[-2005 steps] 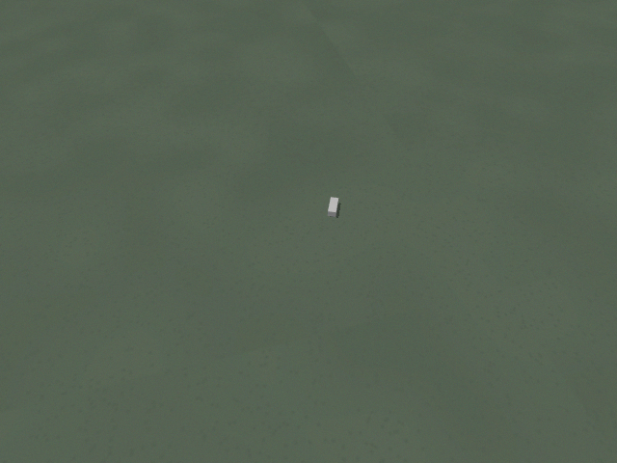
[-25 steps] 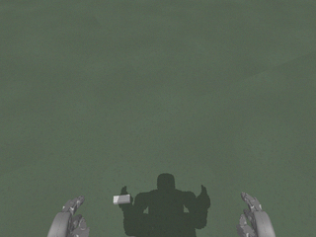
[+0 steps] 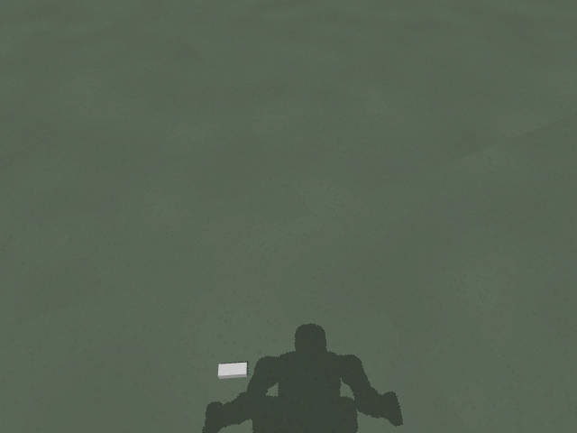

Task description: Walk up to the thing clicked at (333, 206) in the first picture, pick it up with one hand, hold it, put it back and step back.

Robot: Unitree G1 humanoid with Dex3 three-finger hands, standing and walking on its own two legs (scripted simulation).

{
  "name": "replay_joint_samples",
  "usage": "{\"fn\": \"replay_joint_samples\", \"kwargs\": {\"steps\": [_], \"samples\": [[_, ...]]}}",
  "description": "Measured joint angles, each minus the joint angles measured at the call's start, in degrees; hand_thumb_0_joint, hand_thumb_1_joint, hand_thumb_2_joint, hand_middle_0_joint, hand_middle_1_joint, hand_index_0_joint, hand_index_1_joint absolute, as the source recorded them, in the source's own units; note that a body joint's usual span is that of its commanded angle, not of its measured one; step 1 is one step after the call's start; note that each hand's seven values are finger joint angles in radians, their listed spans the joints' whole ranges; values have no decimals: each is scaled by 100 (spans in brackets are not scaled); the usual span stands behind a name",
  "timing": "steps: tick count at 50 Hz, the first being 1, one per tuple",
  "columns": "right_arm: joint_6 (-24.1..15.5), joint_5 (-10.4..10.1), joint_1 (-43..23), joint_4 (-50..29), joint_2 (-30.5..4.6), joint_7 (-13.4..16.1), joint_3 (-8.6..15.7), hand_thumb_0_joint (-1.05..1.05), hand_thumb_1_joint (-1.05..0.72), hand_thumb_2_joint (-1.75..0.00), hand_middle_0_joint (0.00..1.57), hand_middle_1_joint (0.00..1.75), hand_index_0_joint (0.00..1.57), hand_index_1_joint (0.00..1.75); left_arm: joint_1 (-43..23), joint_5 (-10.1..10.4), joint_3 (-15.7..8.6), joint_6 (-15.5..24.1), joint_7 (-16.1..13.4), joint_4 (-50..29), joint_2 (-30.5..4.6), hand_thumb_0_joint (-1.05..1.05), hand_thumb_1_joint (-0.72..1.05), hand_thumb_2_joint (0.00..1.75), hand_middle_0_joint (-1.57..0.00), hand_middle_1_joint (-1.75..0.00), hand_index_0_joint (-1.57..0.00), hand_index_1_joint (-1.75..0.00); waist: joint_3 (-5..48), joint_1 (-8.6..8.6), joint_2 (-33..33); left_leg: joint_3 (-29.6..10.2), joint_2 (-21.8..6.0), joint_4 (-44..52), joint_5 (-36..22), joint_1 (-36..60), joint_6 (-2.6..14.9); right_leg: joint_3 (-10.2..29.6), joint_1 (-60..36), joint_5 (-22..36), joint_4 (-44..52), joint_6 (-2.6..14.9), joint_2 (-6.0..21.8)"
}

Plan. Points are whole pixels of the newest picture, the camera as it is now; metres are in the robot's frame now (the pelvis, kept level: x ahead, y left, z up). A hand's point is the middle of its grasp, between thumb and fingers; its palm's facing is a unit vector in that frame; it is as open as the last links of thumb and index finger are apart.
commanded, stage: stand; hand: left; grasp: from above
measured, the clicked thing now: (233, 370) +0.45 +0.21 -0.76
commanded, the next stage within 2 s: step back in 1.98 s
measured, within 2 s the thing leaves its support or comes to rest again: neither
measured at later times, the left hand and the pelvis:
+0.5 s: hand out of the picture +0.05 +0.24 -0.15, palm faces +0.03 -0.94 -0.34, open 7.4 cm; pelvis -0.01 +0.00 +0.01, yaw +0 degrees
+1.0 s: hand out of the picture +0.06 +0.24 -0.15, palm faces +0.01 -0.94 -0.33, open 7.4 cm; pelvis +0.00 -0.01 +0.01, yaw -1 degrees
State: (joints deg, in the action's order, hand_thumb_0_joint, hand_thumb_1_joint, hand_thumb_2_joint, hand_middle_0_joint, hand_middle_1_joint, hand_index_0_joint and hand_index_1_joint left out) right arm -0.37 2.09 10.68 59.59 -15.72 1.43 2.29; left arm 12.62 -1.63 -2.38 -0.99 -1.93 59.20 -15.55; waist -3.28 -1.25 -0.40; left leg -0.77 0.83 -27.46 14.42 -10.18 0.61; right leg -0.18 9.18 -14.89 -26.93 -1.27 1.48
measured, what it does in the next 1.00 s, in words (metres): stands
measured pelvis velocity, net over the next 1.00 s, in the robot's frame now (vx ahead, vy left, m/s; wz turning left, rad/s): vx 0.00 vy -0.01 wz -0.01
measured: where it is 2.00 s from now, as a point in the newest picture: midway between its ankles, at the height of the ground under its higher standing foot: outside the picture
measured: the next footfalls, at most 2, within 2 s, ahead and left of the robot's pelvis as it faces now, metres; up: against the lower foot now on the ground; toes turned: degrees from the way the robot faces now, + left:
none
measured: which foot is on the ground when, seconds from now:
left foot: down 0.00-1.00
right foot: down 0.00-1.00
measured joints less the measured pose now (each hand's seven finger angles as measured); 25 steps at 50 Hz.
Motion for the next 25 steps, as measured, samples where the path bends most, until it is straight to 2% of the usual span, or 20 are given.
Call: {"fn": "replay_joint_samples", "kwargs": {"steps": [10,25], "samples": [[18,-39,-153,339,-32,2,-23,0,-90,-90,20,30,20,30,-222,3,20,36,12,491,-27,0,90,90,-20,-30,-21,-30,-9,9,-40,14,14,516,-286,334,-2,12,-302,261,458,-9,16],[13,-65,-258,533,-172,-45,-48,0,-90,-90,20,30,20,30,-443,31,25,96,51,696,-143,0,90,90,-20,-30,-21,-30,13,71,-38,31,-43,753,-440,425,-36,30,-390,440,719,22,-39]]}}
